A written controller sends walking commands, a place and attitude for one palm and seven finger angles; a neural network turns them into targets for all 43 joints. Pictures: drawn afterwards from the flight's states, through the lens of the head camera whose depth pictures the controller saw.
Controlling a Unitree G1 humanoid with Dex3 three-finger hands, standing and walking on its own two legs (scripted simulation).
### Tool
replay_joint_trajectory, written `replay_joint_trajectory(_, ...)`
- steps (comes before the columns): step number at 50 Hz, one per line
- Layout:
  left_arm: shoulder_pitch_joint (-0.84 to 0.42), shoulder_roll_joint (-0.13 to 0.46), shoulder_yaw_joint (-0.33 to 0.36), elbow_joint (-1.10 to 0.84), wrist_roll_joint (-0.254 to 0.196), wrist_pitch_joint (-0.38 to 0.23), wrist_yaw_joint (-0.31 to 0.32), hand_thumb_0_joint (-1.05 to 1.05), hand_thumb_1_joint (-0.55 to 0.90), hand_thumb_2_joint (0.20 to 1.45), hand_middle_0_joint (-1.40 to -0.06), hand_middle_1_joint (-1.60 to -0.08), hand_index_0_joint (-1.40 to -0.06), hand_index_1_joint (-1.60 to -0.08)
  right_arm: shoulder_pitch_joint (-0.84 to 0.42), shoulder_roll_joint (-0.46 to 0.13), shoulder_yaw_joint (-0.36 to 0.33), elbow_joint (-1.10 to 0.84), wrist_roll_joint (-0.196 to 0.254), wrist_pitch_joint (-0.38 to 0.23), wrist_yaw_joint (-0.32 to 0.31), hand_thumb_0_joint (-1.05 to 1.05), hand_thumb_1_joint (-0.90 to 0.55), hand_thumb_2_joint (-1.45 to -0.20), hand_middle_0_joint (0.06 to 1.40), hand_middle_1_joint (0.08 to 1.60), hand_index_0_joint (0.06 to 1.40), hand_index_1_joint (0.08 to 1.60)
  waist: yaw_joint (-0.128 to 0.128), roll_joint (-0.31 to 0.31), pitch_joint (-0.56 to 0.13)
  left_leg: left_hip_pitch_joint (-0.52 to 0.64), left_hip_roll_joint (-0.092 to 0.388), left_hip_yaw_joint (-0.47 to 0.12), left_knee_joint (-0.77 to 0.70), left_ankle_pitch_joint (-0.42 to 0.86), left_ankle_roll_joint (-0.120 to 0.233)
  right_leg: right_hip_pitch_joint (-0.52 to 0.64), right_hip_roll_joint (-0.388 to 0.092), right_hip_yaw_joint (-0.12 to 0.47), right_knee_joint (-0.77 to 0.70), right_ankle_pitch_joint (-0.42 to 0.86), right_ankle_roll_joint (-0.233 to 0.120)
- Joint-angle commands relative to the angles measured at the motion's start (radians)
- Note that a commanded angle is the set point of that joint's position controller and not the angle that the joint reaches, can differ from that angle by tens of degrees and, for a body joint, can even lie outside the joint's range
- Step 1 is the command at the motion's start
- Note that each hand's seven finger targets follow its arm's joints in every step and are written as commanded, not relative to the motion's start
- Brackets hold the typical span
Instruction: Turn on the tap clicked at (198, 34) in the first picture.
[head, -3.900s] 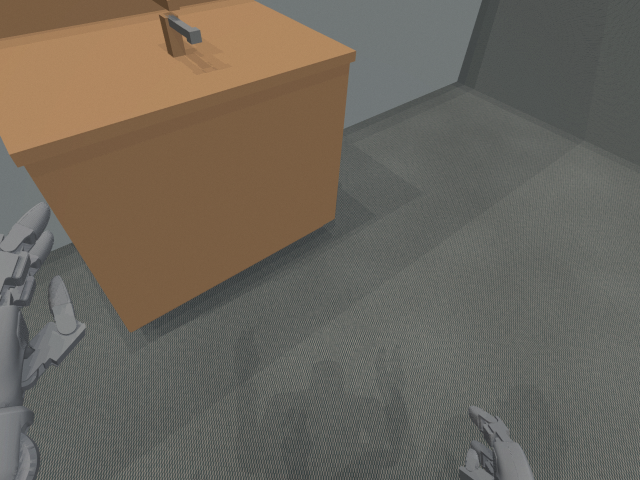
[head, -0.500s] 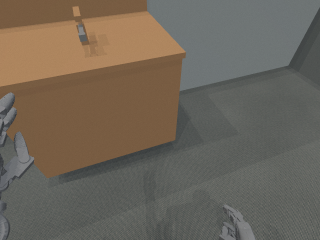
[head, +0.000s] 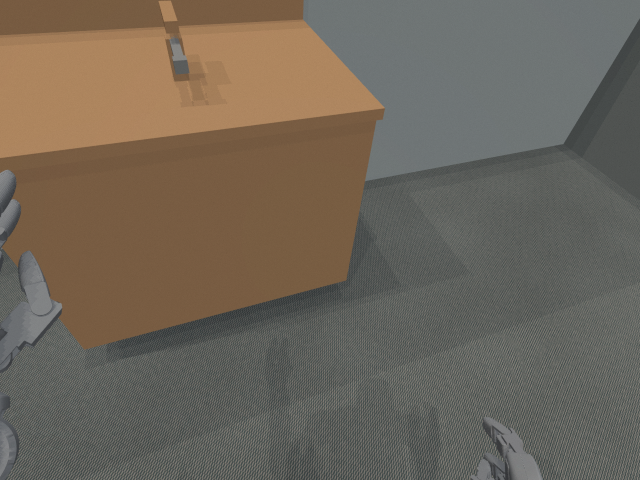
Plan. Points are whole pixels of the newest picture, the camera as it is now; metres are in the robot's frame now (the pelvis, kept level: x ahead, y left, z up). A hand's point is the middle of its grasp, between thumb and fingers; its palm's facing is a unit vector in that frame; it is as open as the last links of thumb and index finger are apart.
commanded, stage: take the last steps up to it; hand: left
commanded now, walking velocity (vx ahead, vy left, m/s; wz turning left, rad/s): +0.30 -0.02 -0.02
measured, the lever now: (180, 64) +0.86 +0.34 +0.11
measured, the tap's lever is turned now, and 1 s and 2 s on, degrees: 0 0 0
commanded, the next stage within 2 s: none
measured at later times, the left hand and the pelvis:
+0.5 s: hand (159, 255) +0.29 +0.19 +0.17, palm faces +0.36 -0.83 -0.42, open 7.4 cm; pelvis +0.07 -0.04 +0.00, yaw +0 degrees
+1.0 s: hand (202, 180) +0.41 +0.17 +0.18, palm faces +0.38 -0.78 -0.51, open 7.4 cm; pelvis +0.19 -0.06 -0.01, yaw +0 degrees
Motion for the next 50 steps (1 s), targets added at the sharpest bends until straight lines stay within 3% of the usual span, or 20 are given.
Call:
replay_joint_trajectory(1, -0.083, 0.130, 0.038, -0.276, 0.016, -0.072, -0.008, 0.000, 0.900, 0.900, -0.200, -0.300, -0.200, -0.300, -0.077, -0.132, -0.037, -0.132, 0.008, -0.066, 0.018, 0.000, -0.900, -0.900, 0.200, 0.300, 0.200, 0.300, 0.008, 0.233, -0.025, 0.130, 0.262, -0.252, -0.263, 0.217, 0.138, -0.252, -0.047, 0.006, 0.085, 0.108, 0.017)
replay_joint_trajectory(13, -0.059, 0.161, 0.090, -0.173, -0.003, -0.034, -0.011, 0.000, 0.900, 0.900, -0.200, -0.300, -0.200, -0.300, -0.113, -0.110, -0.011, -0.135, -0.001, -0.054, 0.010, 0.000, -0.900, -0.900, 0.200, 0.300, 0.200, 0.300, 0.023, 0.179, -0.084, 0.017, 0.226, -0.096, -0.084, 0.186, 0.073, 0.215, 0.044, -0.133, -0.516, 0.200, 0.008)
replay_joint_trajectory(14, -0.063, 0.161, 0.089, -0.170, 0.000, -0.031, -0.009, 0.000, 0.900, 0.900, -0.200, -0.300, -0.200, -0.300, -0.114, -0.107, -0.012, -0.133, 0.002, -0.048, 0.012, 0.000, -0.900, -0.900, 0.200, 0.300, 0.200, 0.300, 0.028, 0.115, -0.114, -0.046, 0.188, -0.066, 0.062, 0.167, 0.055, 0.335, 0.020, -0.094, -0.569, 0.218, -0.010)
replay_joint_trajectory(15, -0.059, 0.154, 0.071, -0.161, 0.008, -0.025, -0.009, 0.000, 0.900, 0.900, -0.200, -0.300, -0.200, -0.300, -0.107, -0.087, -0.012, -0.134, 0.009, -0.040, 0.018, 0.000, -0.900, -0.900, 0.200, 0.300, 0.200, 0.300, 0.025, -0.039, -0.152, -0.173, 0.111, 0.001, 0.303, 0.073, 0.031, 0.436, -0.114, 0.096, -0.614, 0.195, -0.075)
replay_joint_trajectory(16, -0.078, 0.190, 0.089, -0.190, 0.006, -0.026, -0.006, 0.000, 0.900, 0.900, -0.200, -0.300, -0.200, -0.300, -0.135, -0.078, -0.009, -0.159, 0.012, -0.041, 0.020, 0.000, -0.900, -0.900, 0.200, 0.300, 0.200, 0.300, 0.029, -0.247, -0.149, -0.417, -0.024, 0.004, 0.572, -0.234, -0.019, 0.527, -0.330, 0.507, -0.703, 0.287, -0.194)
replay_joint_trajectory(17, -0.082, 0.213, 0.121, -0.211, -0.004, -0.035, -0.001, 0.000, 0.900, 0.900, -0.200, -0.300, -0.200, -0.300, -0.143, -0.098, -0.013, -0.155, 0.004, -0.043, 0.020, 0.000, -0.900, -0.900, 0.200, 0.300, 0.200, 0.300, 0.038, -0.203, -0.118, -0.472, -0.006, -0.111, 0.719, -0.271, -0.033, 0.476, -0.411, 0.575, -0.749, 0.301, -0.235)
replay_joint_trajectory(19, -0.063, 0.195, 0.113, -0.215, -0.009, -0.047, -0.010, 0.000, 0.900, 0.900, -0.200, -0.300, -0.200, -0.300, -0.116, -0.114, -0.028, -0.131, 0.006, -0.036, 0.036, 0.000, -0.900, -0.900, 0.200, 0.300, 0.200, 0.300, 0.023, -0.096, -0.094, -0.438, 0.050, -0.154, 0.752, -0.159, -0.050, 0.351, -0.369, 0.479, -0.778, 0.041, -0.227)
replay_joint_trajectory(23, -0.003, 0.200, 0.140, -0.292, -0.010, -0.061, -0.003, 0.000, 0.900, 0.900, -0.200, -0.300, -0.200, -0.300, -0.150, -0.097, -0.011, -0.141, 0.002, -0.002, 0.026, 0.000, -0.900, -0.900, 0.200, 0.300, 0.200, 0.300, 0.013, -0.039, -0.059, -0.285, 0.078, -0.099, 0.499, -0.070, -0.056, 0.161, -0.288, 0.184, -0.782, 0.157, -0.181)
replay_joint_trajectory(28, 0.049, 0.176, 0.142, -0.305, -0.022, -0.051, 0.024, 0.000, 0.900, 0.900, -0.200, -0.300, -0.200, -0.300, -0.124, -0.091, -0.018, -0.171, -0.007, -0.016, 0.008, 0.000, -0.900, -0.900, 0.200, 0.300, 0.200, 0.300, 0.040, -0.035, -0.110, -0.130, 0.020, 0.021, 0.136, -0.034, -0.041, 0.230, -0.248, 0.146, -0.722, 0.154, -0.175)
replay_joint_trajectory(31, 0.015, 0.152, 0.110, -0.286, -0.025, -0.049, 0.033, 0.000, 0.900, 0.900, -0.200, -0.300, -0.200, -0.300, -0.088, -0.099, -0.024, -0.174, -0.005, -0.023, -0.007, 0.000, -0.900, -0.900, 0.200, 0.300, 0.200, 0.300, 0.019, 0.011, -0.130, 0.031, 0.000, 0.051, -0.063, 0.048, -0.039, 0.238, -0.172, 0.080, -0.595, 0.138, -0.114)
replay_joint_trajectory(32, -0.010, 0.146, 0.098, -0.284, -0.024, -0.053, 0.030, 0.000, 0.900, 0.900, -0.200, -0.300, -0.200, -0.300, -0.078, -0.116, -0.034, -0.178, -0.002, -0.023, -0.013, 0.000, -0.900, -0.900, 0.200, 0.300, 0.200, 0.300, 0.011, 0.068, -0.129, 0.098, 0.027, 0.004, -0.108, 0.046, -0.022, 0.196, -0.141, 0.067, -0.495, 0.151, -0.086)
replay_joint_trajectory(34, -0.051, 0.128, 0.076, -0.283, -0.021, -0.065, 0.027, 0.000, 0.900, 0.900, -0.200, -0.300, -0.200, -0.300, -0.079, -0.144, -0.040, -0.191, 0.010, -0.021, -0.008, 0.000, -0.900, -0.900, 0.200, 0.300, 0.200, 0.300, 0.003, 0.339, -0.099, 0.263, 0.321, -0.437, -0.218, 0.154, 0.132, -0.117, 0.013, -0.039, -0.141, -0.077, -0.007)
replay_joint_trajectory(35, -0.072, 0.148, 0.073, -0.231, -0.008, -0.071, 0.018, 0.000, 0.900, 0.900, -0.200, -0.300, -0.200, -0.300, -0.084, -0.125, -0.029, -0.188, 0.010, -0.031, -0.002, 0.000, -0.900, -0.900, 0.200, 0.300, 0.200, 0.300, 0.001, 0.302, -0.051, 0.230, 0.390, -0.570, -0.273, 0.158, 0.186, -0.204, 0.015, 0.006, 0.023, -0.150, -0.013)
replay_joint_trajectory(37, -0.090, 0.165, 0.079, -0.201, 0.002, -0.063, 0.006, 0.000, 0.900, 0.900, -0.200, -0.300, -0.200, -0.300, -0.095, -0.117, -0.021, -0.160, 0.000, -0.038, 0.002, 0.000, -0.900, -0.900, 0.200, 0.300, 0.200, 0.300, -0.003, 0.249, 0.001, 0.148, 0.381, -0.498, -0.270, 0.150, 0.205, -0.252, -0.050, 0.057, 0.095, -0.070, -0.004)
replay_joint_trajectory(40, -0.076, 0.146, 0.063, -0.302, 0.002, -0.062, -0.002, 0.000, 0.900, 0.900, -0.200, -0.300, -0.200, -0.300, -0.079, -0.121, -0.031, -0.153, 0.011, -0.055, 0.017, 0.000, -0.900, -0.900, 0.200, 0.300, 0.200, 0.300, 0.015, 0.248, -0.052, 0.194, 0.271, -0.235, -0.205, 0.296, 0.145, -0.193, -0.041, -0.011, -0.062, 0.039, 0.007)
replay_joint_trajectory(44, 0.002, 0.149, 0.082, -0.291, -0.012, -0.048, 0.002, 0.000, 0.900, 0.900, -0.200, -0.300, -0.200, -0.300, -0.090, -0.117, -0.019, -0.162, 0.002, -0.064, 0.027, 0.000, -0.900, -0.900, 0.200, 0.300, 0.200, 0.300, 0.010, 0.280, -0.068, 0.089, 0.241, -0.132, -0.185, 0.331, 0.101, 0.028, 0.001, -0.094, -0.323, 0.130, 0.010)
replay_joint_trajectory(47, -0.007, 0.160, 0.109, -0.232, -0.009, -0.040, 0.006, 0.000, 0.900, 0.900, -0.200, -0.300, -0.200, -0.300, -0.108, -0.108, -0.017, -0.156, 0.006, -0.050, 0.022, 0.000, -0.900, -0.900, 0.200, 0.300, 0.200, 0.300, 0.026, 0.193, -0.111, -0.008, 0.191, -0.040, 0.014, 0.218, 0.050, 0.282, 0.037, -0.139, -0.521, 0.237, 0.004)
replay_joint_trajectory(48, -0.021, 0.176, 0.119, -0.216, -0.005, -0.037, 0.008, 0.000, 0.900, 0.900, -0.200, -0.300, -0.200, -0.300, -0.102, -0.092, -0.017, -0.153, 0.010, -0.042, 0.022, 0.000, -0.900, -0.900, 0.200, 0.300, 0.200, 0.300, 0.030, 0.056, -0.144, -0.103, 0.143, -0.002, 0.210, 0.132, 0.026, 0.391, -0.039, -0.026, -0.570, 0.244, -0.034)
replay_joint_trajectory(49, -0.026, 0.211, 0.144, -0.198, -0.001, -0.033, 0.012, 0.000, 0.900, 0.900, -0.200, -0.300, -0.200, -0.300, -0.102, -0.062, -0.014, -0.159, 0.012, -0.031, 0.021, 0.000, -0.900, -0.900, 0.200, 0.300, 0.200, 0.300, 0.026, -0.236, -0.171, -0.322, 0.017, 0.057, 0.494, -0.107, -0.019, 0.512, -0.256, 0.341, -0.647, 0.320, -0.134)
replay_joint_trajectory(50, -0.007, 0.208, 0.155, -0.166, -0.012, -0.023, 0.009, 0.000, 0.900, 0.900, -0.200, -0.300, -0.200, -0.300, -0.131, -0.067, -0.008, -0.168, 0.009, -0.032, 0.023, 0.000, -0.900, -0.900, 0.200, 0.300, 0.200, 0.300, 0.038, -0.298, -0.156, -0.450, -0.025, -0.058, 0.684, -0.282, -0.034, 0.514, -0.379, 0.534, -0.710, 0.381, -0.205)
